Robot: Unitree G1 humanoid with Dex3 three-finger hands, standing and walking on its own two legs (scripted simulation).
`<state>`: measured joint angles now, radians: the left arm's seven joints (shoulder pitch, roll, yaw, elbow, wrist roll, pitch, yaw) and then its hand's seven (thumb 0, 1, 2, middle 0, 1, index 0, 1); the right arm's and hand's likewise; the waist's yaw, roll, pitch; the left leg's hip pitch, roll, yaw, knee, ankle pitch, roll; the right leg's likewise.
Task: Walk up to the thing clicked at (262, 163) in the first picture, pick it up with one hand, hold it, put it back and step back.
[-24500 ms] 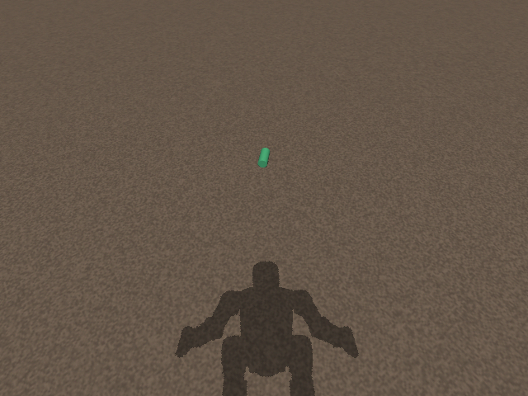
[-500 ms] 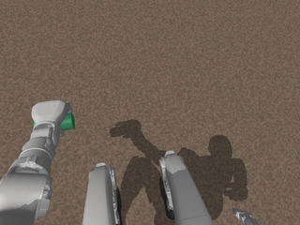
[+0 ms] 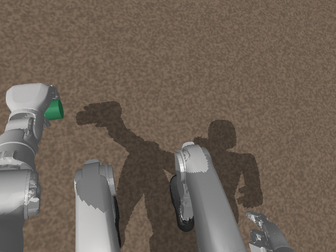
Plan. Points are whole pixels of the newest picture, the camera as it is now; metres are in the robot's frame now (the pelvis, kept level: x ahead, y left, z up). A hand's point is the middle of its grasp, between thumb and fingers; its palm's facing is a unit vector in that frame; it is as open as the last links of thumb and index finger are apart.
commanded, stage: crouch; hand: left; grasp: from above
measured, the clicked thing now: (39, 111) +0.46 +0.26 -0.21
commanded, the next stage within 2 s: lower in 0.64 s
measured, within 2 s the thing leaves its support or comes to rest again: neither
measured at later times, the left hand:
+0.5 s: hand (50, 115) +0.46 +0.25 -0.24, palm faces -0.48 -0.04 -0.88, open 8.0 cm
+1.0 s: hand (54, 116) +0.47 +0.25 -0.29, palm faces -0.51 -0.04 -0.86, open 7.9 cm
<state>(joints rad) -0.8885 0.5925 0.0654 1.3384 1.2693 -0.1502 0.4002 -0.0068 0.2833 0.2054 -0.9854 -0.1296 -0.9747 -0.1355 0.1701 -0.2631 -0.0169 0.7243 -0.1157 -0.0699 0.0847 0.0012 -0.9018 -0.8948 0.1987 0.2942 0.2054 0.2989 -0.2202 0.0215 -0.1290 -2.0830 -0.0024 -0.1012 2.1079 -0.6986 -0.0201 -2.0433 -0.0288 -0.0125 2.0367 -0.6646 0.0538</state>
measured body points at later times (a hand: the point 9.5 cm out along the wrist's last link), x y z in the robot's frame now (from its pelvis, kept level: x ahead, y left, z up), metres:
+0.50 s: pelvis -0.01 +0.00 -0.06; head +0.24 +0.05 +0.31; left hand +0.48 +0.25 -0.19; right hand +0.00 -0.28 -0.16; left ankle +0.07 +0.13 -0.39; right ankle +0.09 -0.14 -0.39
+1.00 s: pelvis -0.01 +0.00 -0.09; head +0.26 +0.06 +0.27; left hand +0.49 +0.25 -0.24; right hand +0.01 -0.27 -0.18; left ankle +0.07 +0.13 -0.39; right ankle +0.09 -0.14 -0.39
